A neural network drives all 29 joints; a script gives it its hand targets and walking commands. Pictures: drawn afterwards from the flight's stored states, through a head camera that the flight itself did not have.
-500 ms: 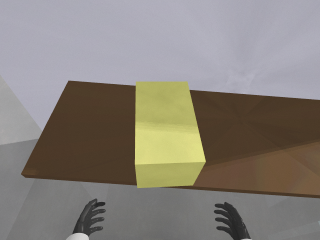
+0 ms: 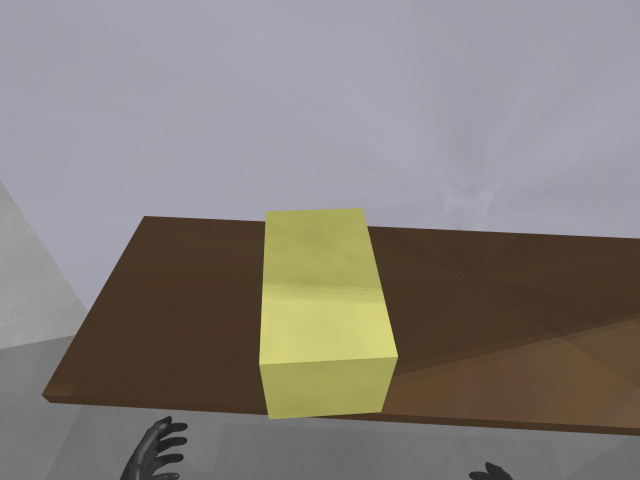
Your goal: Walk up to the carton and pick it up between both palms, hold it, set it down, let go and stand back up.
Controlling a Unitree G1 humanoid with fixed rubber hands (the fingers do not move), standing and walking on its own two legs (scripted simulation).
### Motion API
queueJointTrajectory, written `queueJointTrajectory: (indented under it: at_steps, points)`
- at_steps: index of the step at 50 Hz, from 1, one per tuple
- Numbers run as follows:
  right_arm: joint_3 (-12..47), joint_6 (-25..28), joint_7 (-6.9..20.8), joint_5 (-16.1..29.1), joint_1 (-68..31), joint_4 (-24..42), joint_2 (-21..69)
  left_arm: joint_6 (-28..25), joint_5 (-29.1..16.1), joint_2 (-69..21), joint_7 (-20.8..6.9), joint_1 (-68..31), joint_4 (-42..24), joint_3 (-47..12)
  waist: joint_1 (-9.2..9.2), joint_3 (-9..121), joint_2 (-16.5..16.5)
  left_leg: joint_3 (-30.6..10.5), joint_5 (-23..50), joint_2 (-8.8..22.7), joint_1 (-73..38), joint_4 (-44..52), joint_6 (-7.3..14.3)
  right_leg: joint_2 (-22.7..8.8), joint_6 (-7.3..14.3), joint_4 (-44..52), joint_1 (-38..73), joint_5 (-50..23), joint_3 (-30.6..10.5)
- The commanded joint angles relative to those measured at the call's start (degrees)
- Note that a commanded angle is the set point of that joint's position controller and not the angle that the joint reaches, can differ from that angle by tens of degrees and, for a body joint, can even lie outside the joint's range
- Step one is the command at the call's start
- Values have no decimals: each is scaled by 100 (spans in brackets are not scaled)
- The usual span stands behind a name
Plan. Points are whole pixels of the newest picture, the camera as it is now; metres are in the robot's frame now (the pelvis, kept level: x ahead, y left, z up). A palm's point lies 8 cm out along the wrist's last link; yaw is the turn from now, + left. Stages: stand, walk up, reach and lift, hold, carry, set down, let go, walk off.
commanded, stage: stand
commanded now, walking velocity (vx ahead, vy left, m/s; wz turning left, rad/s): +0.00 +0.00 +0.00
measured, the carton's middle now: (319, 305) +0.42 -0.01 -0.05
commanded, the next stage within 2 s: none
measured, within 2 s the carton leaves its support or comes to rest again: neither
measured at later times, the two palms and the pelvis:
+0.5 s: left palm out of the picture +0.15 +0.22 -0.08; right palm out of the picture +0.11 -0.25 -0.10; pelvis +0.00 +0.00 +0.00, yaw +0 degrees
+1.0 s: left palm out of the picture +0.13 +0.23 -0.08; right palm out of the picture +0.09 -0.24 -0.10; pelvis -0.01 +0.00 +0.00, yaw +0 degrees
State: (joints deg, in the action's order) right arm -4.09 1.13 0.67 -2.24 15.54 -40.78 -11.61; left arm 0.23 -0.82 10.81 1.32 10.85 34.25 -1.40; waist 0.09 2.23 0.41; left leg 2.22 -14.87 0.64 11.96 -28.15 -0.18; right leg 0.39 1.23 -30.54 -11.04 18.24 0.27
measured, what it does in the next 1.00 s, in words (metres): stands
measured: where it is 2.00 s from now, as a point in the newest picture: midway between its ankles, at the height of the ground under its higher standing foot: outside the picture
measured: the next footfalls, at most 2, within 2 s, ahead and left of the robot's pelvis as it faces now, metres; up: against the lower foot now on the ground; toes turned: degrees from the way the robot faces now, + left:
none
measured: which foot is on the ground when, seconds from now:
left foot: down 0.00-1.00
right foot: down 0.00-1.00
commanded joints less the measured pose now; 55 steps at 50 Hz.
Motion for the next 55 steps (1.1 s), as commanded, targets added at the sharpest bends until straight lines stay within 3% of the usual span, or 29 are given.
queueJointTrajectory:
  at_steps: [1,2,5,6,7,8,12,13,14,15,17,19,21,22,23,25,31,38,41,43,44,45,46,47,48,50,52,54,55]
  points:
    - [-245,223,-57,26,-267,356,-1411,-435,302,1598,-38,-167,-4,748,39,299,-136,-392,980,519,-37,39,287,-651,172,672,-16,-1445,-649]
    - [-218,221,-55,41,-288,357,-1367,-437,308,1681,-49,-204,42,750,-3,367,-244,-405,1043,535,-60,42,285,-662,192,594,20,-1516,-660]
    - [-231,224,-67,56,-352,324,-1399,-434,318,1646,-34,-233,100,728,34,407,-147,-441,1232,584,-154,39,296,-660,190,635,32,-1597,-636]
    - [-244,237,-89,69,-163,326,-1408,-442,336,1710,-37,-143,129,765,-53,308,-208,-422,1137,563,-110,51,253,-675,218,655,-4,-1631,-658]
    - [-254,234,-79,43,-264,313,-1441,-434,294,1632,-56,-165,136,715,60,302,-135,-429,1191,544,-90,67,282,-656,183,627,61,-1632,-590]
    - [-235,220,-83,77,-203,341,-1402,-456,330,1681,-52,-123,143,717,-18,169,-212,-435,1145,583,-86,61,280,-686,192,654,-52,-1651,-630]
    - [-225,216,-95,40,-225,278,-1441,-435,310,1700,-40,-171,259,730,27,201,-144,-438,1139,557,-132,166,287,-652,174,677,-9,-1540,-624]
    - [-237,205,-100,61,-189,296,-1458,-442,290,1693,-41,-93,241,719,10,277,-289,-463,1190,570,-204,121,284,-637,172,651,-45,-1565,-610]
    - [-271,225,-101,56,-242,279,-1497,-425,315,1640,-44,-167,263,712,19,351,-132,-470,1202,580,-193,100,281,-653,189,625,18,-1547,-598]
    - [-264,220,-107,47,-193,259,-1517,-429,306,1662,-42,-143,294,712,12,144,-233,-448,1174,567,-176,123,287,-680,206,691,-50,-1579,-649]
    - [-271,224,-103,33,-185,256,-1503,-437,315,1703,-44,-112,354,704,-4,288,-81,-508,1286,606,-243,105,303,-660,201,680,37,-1702,-601]
    - [-272,229,-100,60,-209,241,-1523,-445,314,1658,-48,-155,338,697,-29,275,-340,-457,1425,607,-234,41,275,-727,227,662,43,-1940,-673]
    - [-267,221,-112,49,-176,245,-1475,-452,261,1711,-42,-118,395,730,22,335,-232,-455,1500,586,-261,106,296,-675,203,631,111,-1935,-633]
    - [-232,212,-118,78,-178,246,-1399,-450,310,1723,-36,-225,364,707,-67,319,-246,-422,1484,589,-264,81,250,-686,189,645,57,-1969,-605]
    - [-277,221,-121,38,-259,238,-1542,-427,266,1655,-52,-142,406,687,53,331,-262,-416,1544,609,-280,49,286,-684,172,625,125,-2004,-590]
    - [-268,220,-121,78,-195,214,-1468,-439,297,1724,-42,-244,432,692,-37,156,-142,-441,1471,582,-198,88,258,-713,195,672,51,-1945,-590]
    - [-263,221,-115,52,-265,223,-1496,-448,257,1700,-54,-264,469,698,27,206,-327,-489,1478,625,-157,139,318,-720,220,681,120,-1883,-655]
    - [-284,220,-147,56,-165,177,-1530,-427,276,1753,-46,-200,549,688,-38,164,-145,-484,1411,614,-282,145,290,-736,217,772,57,-1876,-638]
    - [-282,226,-137,71,-201,183,-1548,-444,263,1715,-67,-232,576,665,-49,79,-244,-502,1299,605,-264,222,289,-737,234,795,2,-1792,-660]
    - [-252,213,-132,49,-172,111,-1501,-455,268,1708,-60,-289,599,671,-39,-5,-89,-551,1306,595,-207,276,269,-739,211,770,3,-1765,-630]
    - [-288,211,-127,49,-134,117,-1595,-433,260,1745,-61,-223,600,669,12,-2,-252,-499,1230,630,-169,260,314,-739,197,821,99,-1705,-622]
    - [-281,210,-121,65,-210,157,-1528,-440,257,1717,-47,-300,632,684,-66,100,-111,-506,1304,585,-293,234,267,-713,194,777,-10,-1664,-616]
    - [-279,228,-132,57,-169,139,-1572,-440,256,1724,-65,-226,634,658,-27,66,-313,-541,1231,601,-294,250,273,-710,220,839,-48,-1509,-655]
    - [-258,234,-123,87,-119,122,-1506,-458,296,1693,-70,-257,606,672,-18,82,-136,-556,1175,634,-205,257,282,-724,234,801,49,-1498,-653]
    - [-270,221,-117,30,-253,65,-1572,-422,274,1707,-78,-312,644,678,28,-43,-237,-533,1081,601,-152,267,278,-709,204,840,4,-1435,-633]
    - [-260,199,-134,51,-159,75,-1546,-425,281,1747,-74,-263,671,672,-58,-147,-400,-548,984,611,-153,339,255,-726,213,862,-130,-1256,-679]
    - [-254,215,-120,72,-156,86,-1532,-432,282,1718,-74,-280,695,631,-67,-260,-187,-633,685,645,-20,405,281,-717,237,941,-168,-1041,-679]
    - [-256,214,-115,31,-233,43,-1619,-413,262,1708,-92,-310,723,652,15,-164,-223,-641,526,649,5,463,281,-683,195,930,-60,-774,-659]
    - [-263,212,-119,52,-305,81,-1520,-406,281,1758,-90,-353,690,660,-72,-273,-262,-620,479,639,35,462,284,-711,230,937,-210,-845,-683]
